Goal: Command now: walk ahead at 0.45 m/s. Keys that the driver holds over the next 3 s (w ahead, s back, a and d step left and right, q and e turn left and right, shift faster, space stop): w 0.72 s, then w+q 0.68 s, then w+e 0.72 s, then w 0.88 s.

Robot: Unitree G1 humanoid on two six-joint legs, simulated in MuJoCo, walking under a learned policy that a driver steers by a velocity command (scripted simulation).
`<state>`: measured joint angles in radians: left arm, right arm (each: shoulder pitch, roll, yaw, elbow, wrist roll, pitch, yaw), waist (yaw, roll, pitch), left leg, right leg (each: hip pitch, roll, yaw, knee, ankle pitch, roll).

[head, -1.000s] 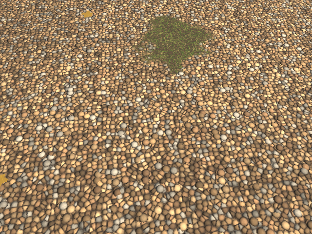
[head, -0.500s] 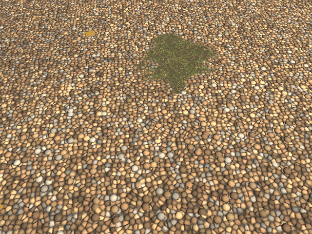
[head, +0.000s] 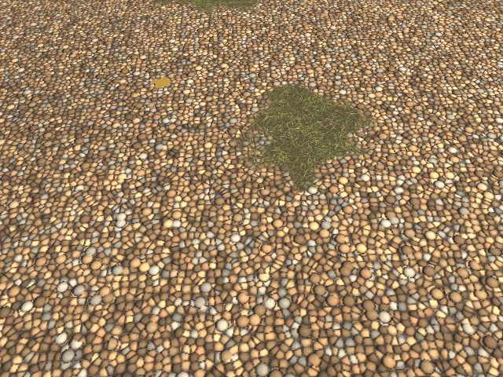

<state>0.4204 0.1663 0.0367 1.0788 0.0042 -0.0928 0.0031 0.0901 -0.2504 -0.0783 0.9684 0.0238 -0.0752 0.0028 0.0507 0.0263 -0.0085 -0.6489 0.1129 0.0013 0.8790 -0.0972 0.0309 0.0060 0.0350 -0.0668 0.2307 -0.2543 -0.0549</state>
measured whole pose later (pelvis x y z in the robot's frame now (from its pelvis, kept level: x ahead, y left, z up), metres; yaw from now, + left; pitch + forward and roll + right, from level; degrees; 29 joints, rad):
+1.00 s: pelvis +0.56 +0.00 +0.00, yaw +6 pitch +1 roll -1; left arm 0.22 0.22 0.07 0.96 0.01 -0.11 -0.02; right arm 0.24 -0.27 -0.08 0.97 0.04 -0.06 -0.01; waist 0.01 0.04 0.03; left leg -0.57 0.10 -0.05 1.16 -0.28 0.06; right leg -0.22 0.01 -0.15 0.37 -0.16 -0.05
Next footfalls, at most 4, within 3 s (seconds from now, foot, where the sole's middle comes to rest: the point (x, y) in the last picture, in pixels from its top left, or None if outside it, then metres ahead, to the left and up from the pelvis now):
0.22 left None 0.32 0.15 -0.78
0.80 right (315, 336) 0.64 -0.09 -0.78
1.36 left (220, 258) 0.89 0.20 -0.78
1.92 right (255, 172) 1.27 0.11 -0.78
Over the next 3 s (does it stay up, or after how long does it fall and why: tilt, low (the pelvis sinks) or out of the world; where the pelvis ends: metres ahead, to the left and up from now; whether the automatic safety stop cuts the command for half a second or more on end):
stays up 1.68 0.18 -0.02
